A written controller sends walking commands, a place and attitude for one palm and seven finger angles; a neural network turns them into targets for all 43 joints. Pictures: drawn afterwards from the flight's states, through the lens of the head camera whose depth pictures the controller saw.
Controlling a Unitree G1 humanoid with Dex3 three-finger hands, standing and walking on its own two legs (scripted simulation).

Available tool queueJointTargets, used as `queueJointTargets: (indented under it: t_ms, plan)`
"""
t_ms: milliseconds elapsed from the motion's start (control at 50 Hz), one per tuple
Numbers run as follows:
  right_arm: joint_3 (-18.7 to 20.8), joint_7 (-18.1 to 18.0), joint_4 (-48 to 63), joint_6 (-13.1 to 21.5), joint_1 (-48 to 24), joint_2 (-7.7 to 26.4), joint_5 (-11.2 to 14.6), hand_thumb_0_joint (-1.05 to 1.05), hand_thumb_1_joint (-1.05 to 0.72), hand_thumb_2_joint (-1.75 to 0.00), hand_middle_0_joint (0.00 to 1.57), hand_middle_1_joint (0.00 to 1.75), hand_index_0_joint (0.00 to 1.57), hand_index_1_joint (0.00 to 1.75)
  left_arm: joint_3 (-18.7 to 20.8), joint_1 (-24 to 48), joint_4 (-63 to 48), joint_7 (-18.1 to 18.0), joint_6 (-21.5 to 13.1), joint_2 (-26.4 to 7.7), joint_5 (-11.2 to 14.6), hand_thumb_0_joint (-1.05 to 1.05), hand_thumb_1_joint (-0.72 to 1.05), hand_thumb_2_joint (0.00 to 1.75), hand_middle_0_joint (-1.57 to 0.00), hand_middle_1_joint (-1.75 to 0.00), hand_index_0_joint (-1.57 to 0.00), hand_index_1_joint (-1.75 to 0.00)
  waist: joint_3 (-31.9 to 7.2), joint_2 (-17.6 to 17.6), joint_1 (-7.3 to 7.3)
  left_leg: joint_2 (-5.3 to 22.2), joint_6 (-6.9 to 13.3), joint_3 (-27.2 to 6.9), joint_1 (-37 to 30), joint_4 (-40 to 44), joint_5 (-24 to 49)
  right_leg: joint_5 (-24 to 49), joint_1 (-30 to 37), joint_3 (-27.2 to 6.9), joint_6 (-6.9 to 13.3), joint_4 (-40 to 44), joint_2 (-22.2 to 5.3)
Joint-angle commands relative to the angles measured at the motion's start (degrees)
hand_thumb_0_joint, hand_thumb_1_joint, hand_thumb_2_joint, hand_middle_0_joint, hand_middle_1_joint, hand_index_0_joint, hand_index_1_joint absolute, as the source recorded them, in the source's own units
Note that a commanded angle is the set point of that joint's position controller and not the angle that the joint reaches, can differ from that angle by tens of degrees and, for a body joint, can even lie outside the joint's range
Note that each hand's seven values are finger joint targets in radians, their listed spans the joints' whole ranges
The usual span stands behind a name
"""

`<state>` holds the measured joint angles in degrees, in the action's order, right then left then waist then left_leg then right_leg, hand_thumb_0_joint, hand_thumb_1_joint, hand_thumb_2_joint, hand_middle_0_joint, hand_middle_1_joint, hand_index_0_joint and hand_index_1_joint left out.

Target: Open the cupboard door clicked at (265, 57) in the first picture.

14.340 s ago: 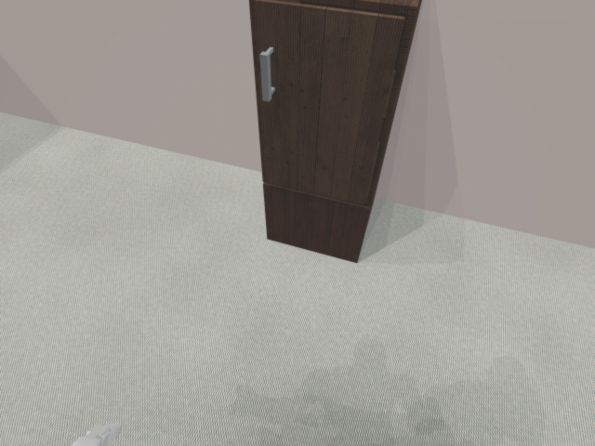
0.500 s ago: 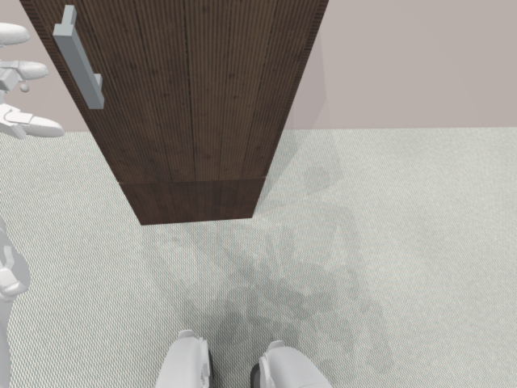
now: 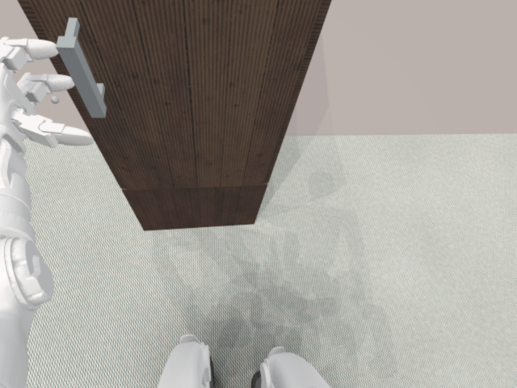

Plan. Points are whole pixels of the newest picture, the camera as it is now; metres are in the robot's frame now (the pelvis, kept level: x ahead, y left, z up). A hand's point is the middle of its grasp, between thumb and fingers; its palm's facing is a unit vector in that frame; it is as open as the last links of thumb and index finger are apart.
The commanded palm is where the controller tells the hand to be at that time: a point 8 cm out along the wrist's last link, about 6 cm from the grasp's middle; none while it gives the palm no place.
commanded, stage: slide the fingers in behind the handle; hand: left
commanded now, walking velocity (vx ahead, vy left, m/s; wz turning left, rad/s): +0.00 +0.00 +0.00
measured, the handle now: (86, 71) +0.56 +0.22 +0.09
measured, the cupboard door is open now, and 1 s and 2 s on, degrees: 0 0 1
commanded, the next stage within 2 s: close the thumb around the handle in 1.10 s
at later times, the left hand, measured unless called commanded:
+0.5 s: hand (83, 104) +0.50 +0.21 +0.09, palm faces +0.06 -1.00 +0.00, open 14.0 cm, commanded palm +0.48 +0.25 +0.09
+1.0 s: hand (94, 100) +0.50 +0.20 +0.09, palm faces +0.05 -1.00 -0.01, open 14.0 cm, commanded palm +0.48 +0.24 +0.09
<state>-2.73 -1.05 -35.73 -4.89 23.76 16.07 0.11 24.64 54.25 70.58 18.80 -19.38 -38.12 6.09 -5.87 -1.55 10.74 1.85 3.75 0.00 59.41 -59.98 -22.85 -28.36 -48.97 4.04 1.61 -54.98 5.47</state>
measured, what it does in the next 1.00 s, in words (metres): stands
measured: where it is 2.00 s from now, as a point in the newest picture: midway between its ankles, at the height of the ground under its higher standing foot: outside the picture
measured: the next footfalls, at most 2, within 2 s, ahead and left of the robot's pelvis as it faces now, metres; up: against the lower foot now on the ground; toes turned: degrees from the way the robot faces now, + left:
none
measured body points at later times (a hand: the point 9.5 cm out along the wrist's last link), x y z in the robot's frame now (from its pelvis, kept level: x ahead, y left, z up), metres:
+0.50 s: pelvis +0.00 -0.01 +0.00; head +0.11 +0.02 +0.44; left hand +0.49 +0.27 +0.09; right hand +0.01 -0.28 -0.10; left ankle +0.05 +0.07 -0.67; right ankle -0.03 -0.11 -0.67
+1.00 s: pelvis +0.00 -0.02 +0.00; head +0.11 +0.01 +0.43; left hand +0.49 +0.25 +0.10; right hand -0.02 -0.28 -0.11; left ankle +0.05 +0.07 -0.67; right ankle -0.03 -0.11 -0.67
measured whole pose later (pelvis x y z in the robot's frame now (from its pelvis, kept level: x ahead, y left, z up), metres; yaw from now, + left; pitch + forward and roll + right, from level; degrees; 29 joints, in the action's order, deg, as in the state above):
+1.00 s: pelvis +0.00 -0.02 +0.00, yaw +0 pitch +21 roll -4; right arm -2.0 0.1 -36.9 -4.1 24.5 15.7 0.3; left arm 21.7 52.9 69.3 14.5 -22.1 -32.0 6.7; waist -6.6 -1.9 10.2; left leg 2.1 2.6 0.0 58.1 -60.1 -22.7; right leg -28.9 -48.5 3.9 2.8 -56.6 5.7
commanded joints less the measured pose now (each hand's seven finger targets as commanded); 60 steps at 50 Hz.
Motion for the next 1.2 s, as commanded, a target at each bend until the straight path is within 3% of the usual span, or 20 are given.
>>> queueJointTargets:
  t_ms: [0,120,200,280,360,420,500,560,640,680,740,840,900,940,1000,1020,1060,1120,1160,1180]
  plan:
    - [4.4,-0.5,1.9,0.6,10.0,12.1,0.0,0.00,-0.90,-0.90,0.20,0.30,0.20,0.30,0.6,25.2,-14.9,0.9,-4.8,-12.9,1.7,0.00,-0.50,0.30,-0.30,-1.20,-0.30,-1.20,-28.5,-11.9,0.16,1.6,-1.9,-7.5,-40.0,4.8,22.5,16.0,-5.6,-1.7,0.3,6.6,0.1]
    - [4.4,0.0,2.4,0.3,9.2,11.3,0.3,0.00,-0.90,-0.90,0.20,0.30,0.20,0.30,-1.3,22.8,-14.4,0.7,-4.0,-9.2,2.3,0.00,-0.50,0.30,-0.30,-1.20,-0.30,-1.20,-26.7,-10.9,-0.20,1.1,-1.7,-6.7,-38.7,4.9,23.4,17.9,-4.1,-1.8,0.1,6.7,0.1]
    - [4.6,0.3,3.0,0.2,9.0,11.1,0.2,0.00,-0.90,-0.90,0.20,0.30,0.20,0.30,0.2,20.9,-15.9,-1.1,-4.1,-9.5,2.1,0.00,-0.50,0.30,-0.30,-1.20,-0.30,-1.20,-27.8,-9.7,-1.28,0.9,-1.6,-6.1,-38.1,4.7,25.0,20.2,-1.7,-2.0,0.0,6.3,0.0]
    - [4.6,0.6,3.3,0.1,8.6,10.7,0.2,0.00,-0.90,-0.90,0.20,0.30,0.20,0.30,-0.4,21.5,-15.8,-2.7,-4.9,-8.2,1.7,0.00,-0.50,0.30,-0.30,-1.20,-0.30,-1.20,-26.2,-7.8,-0.78,0.7,-1.4,-5.8,-36.3,4.7,23.8,20.3,-1.3,-2.3,-0.2,6.2,0.0]
    - [4.6,0.5,3.5,0.4,8.2,10.8,0.2,0.00,-0.90,-0.90,0.20,0.30,0.20,0.30,2.5,20.4,-15.2,-3.4,-6.0,-11.7,1.1,0.00,-0.50,0.30,-0.30,-1.20,-0.30,-1.20,-27.2,-7.0,-1.80,0.1,-1.1,-4.7,-33.0,4.2,22.0,21.6,2.4,-3.3,-0.2,5.9,-0.3]
    - [4.4,0.6,3.5,0.4,7.6,10.4,0.4,0.00,-0.90,-0.90,0.20,0.30,0.20,0.30,-0.7,21.6,-14.4,-3.2,-6.1,-8.0,1.1,0.00,-0.50,0.30,-0.30,-1.20,-0.30,-1.20,-24.9,-6.9,-0.85,0.1,-1.1,-4.6,-32.1,4.5,18.6,19.0,0.9,-3.3,-0.4,6.5,-0.3]
    - [4.3,0.3,2.7,0.8,8.0,10.7,0.6,0.00,-0.90,-0.90,0.20,0.30,0.20,0.30,-2.1,24.7,-12.7,-3.0,-5.6,-7.5,1.0,0.00,-0.50,0.30,-0.30,-1.20,-0.30,-1.20,-22.9,-6.9,0.66,0.3,-1.0,-5.1,-31.2,4.8,14.8,15.3,-1.5,-3.5,-0.5,7.1,-0.5]
    - [4.6,0.4,2.3,1.5,7.9,10.3,0.3,0.00,-0.90,-0.90,0.20,0.30,0.20,0.30,-3.8,26.6,-15.2,-3.0,-6.4,-4.4,1.6,0.00,-0.50,0.30,-0.30,-1.20,-0.30,-1.20,-26.7,-9.7,0.37,0.4,-1.3,-5.7,-35.1,4.5,17.1,16.0,-2.6,-3.3,-0.1,6.6,-0.4]
    - [4.5,0.4,1.9,1.7,8.7,10.5,0.1,0.00,-0.90,-0.90,0.20,0.30,0.20,0.30,-1.2,24.9,-13.8,-4.0,-6.1,-6.8,2.0,0.00,-0.50,0.30,-0.30,-1.20,-0.30,-1.20,-26.7,-6.8,-0.11,0.1,-0.9,-5.3,-32.4,4.2,17.6,17.4,0.2,-3.5,-0.2,6.5,-0.4]
    - [4.4,0.7,2.1,1.6,8.4,10.3,0.3,0.00,-0.90,-0.90,0.20,0.30,0.20,0.30,-2.5,23.8,-11.9,-4.6,-5.2,-5.3,1.2,0.00,-0.50,0.30,-0.30,-1.20,-0.30,-1.20,-25.2,-6.6,-0.09,0.0,-1.0,-5.0,-30.9,4.5,15.7,16.2,-0.4,-3.4,-0.4,6.6,-0.4]
    - [4.0,0.5,2.6,1.5,8.8,10.8,0.2,0.00,-0.90,-0.90,0.20,0.30,0.20,0.30,0.8,24.2,-10.4,-6.0,-4.7,-10.7,0.2,0.00,-0.50,0.30,-0.30,-1.20,-0.30,-1.20,-22.9,-5.2,-0.34,-0.4,-0.5,-4.2,-25.9,4.3,13.2,15.6,2.0,-4.3,-0.5,7.0,-0.5]
    - [4.2,0.5,2.8,1.8,8.6,10.3,0.0,0.00,-0.90,-0.90,0.20,0.30,0.20,0.30,-1.7,27.0,-15.4,-4.9,-7.0,-8.2,0.3,0.00,-0.50,0.30,-0.30,-1.20,-0.30,-1.20,-27.1,-9.2,0.01,-0.1,-0.8,-4.5,-30.7,3.9,16.7,17.9,1.2,-4.3,-0.3,6.3,-0.5]
    - [4.6,0.6,2.3,1.9,8.9,10.6,0.2,0.00,-0.90,-0.90,0.20,0.30,0.20,0.30,-1.2,24.4,-15.0,-3.9,-7.3,-7.6,1.2,0.00,-0.50,0.30,-0.30,-1.20,-0.30,-1.20,-28.9,-8.6,-0.53,0.1,-1.1,-4.9,-32.9,4.0,18.1,18.2,0.8,-3.7,-0.2,6.2,-0.2]
    - [4.5,0.6,1.8,1.8,9.2,10.5,0.2,0.00,-0.90,-0.90,0.20,0.30,0.20,0.30,-2.8,24.8,-13.1,-3.4,-6.4,-5.4,1.6,0.00,-0.50,0.30,-0.30,-1.20,-0.30,-1.20,-26.1,-8.2,0.32,0.1,-1.0,-5.2,-32.5,4.2,17.4,17.2,-0.9,-3.3,-0.1,6.4,-0.2]
    - [4.6,0.5,2.0,1.5,9.3,10.9,0.4,0.00,-0.90,-0.90,0.20,0.30,0.20,0.30,-2.1,23.7,-11.1,-3.8,-4.4,-6.5,1.2,0.00,-0.50,0.30,-0.30,-1.20,-0.30,-1.20,-23.7,-6.8,0.04,0.1,-0.9,-5.0,-30.6,5.0,15.0,15.2,-1.3,-3.3,-0.4,7.2,-0.3]
    - [4.5,0.4,2.0,1.5,9.3,10.9,0.4,0.00,-0.90,-0.90,0.20,0.30,0.20,0.30,-2.3,24.4,-10.8,-4.1,-4.0,-6.5,1.2,0.00,-0.50,0.30,-0.30,-1.20,-0.30,-1.20,-23.2,-5.9,0.70,0.1,-0.7,-5.0,-30.1,5.0,14.7,15.3,-1.3,-3.3,-0.4,7.4,-0.3]
    - [4.5,0.3,1.9,1.7,9.5,11.0,0.2,0.00,-0.90,-0.90,0.20,0.30,0.20,0.30,-0.1,26.6,-12.6,-5.0,-4.7,-9.4,0.7,0.00,-0.50,0.30,-0.30,-1.20,-0.30,-1.20,-25.3,-7.4,0.18,0.2,-0.8,-5.0,-30.9,4.4,16.3,16.3,-1.1,-3.6,-0.4,6.6,-0.5]
    - [4.5,0.6,1.9,2.0,9.1,10.4,-0.1,0.00,-0.90,-0.90,0.20,0.30,0.20,0.30,-2.2,28.0,-14.6,-5.8,-6.4,-6.6,0.3,0.00,-0.50,0.30,-0.30,-1.20,-0.30,-1.20,-26.2,-9.8,0.45,0.4,-1.2,-5.6,-33.6,4.1,17.2,15.6,-3.2,-3.2,-0.2,6.3,-0.4]
    - [4.7,0.7,1.7,2.1,9.3,10.6,-0.3,0.00,-0.90,-0.90,0.20,0.30,0.20,0.30,-0.7,27.6,-15.7,-6.3,-7.9,-7.9,0.0,0.00,-0.50,0.30,-0.30,-1.20,-0.30,-1.20,-28.9,-10.5,-0.20,0.6,-1.5,-5.9,-35.8,3.8,19.9,16.9,-3.0,-3.0,0.0,5.4,-0.3]
    - [4.6,0.9,1.8,2.0,9.3,10.5,-0.4,0.00,-0.90,-0.90,0.20,0.30,0.20,0.30,-1.9,26.5,-15.2,-6.2,-7.9,-6.4,0.0,0.00,-0.50,0.30,-0.30,-1.20,-0.30,-1.20,-28.8,-10.4,-0.09,0.6,-1.7,-6.4,-36.4,4.0,20.5,16.9,-3.4,-2.7,0.1,5.3,-0.2]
